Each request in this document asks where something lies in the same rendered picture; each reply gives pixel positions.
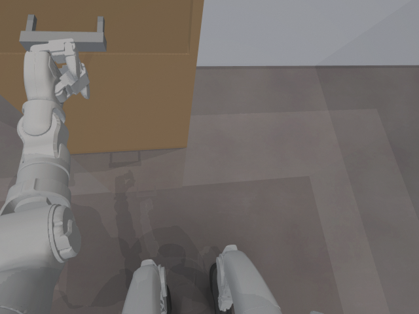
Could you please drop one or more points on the cabinet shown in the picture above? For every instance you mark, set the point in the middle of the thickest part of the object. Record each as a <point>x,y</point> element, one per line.
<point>138,101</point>

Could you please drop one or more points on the left robot forearm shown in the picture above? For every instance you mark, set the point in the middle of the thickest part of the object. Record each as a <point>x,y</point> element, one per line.
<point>44,169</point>

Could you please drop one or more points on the handle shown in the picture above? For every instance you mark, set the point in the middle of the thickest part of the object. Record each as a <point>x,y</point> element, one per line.
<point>85,41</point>

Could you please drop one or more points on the drawer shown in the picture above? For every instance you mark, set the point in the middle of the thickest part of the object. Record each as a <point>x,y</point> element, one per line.
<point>131,26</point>

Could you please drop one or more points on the left robot upper arm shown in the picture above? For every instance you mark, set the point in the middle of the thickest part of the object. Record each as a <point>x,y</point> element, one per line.
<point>35,244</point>

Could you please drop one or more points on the robot left hand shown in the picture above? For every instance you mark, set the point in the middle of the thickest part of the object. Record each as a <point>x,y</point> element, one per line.
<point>41,74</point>

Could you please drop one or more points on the right robot foot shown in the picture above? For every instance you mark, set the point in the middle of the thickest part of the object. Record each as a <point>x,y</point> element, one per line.
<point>215,290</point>

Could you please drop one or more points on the right robot shin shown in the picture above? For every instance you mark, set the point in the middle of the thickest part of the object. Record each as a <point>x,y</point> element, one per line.
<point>225,297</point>

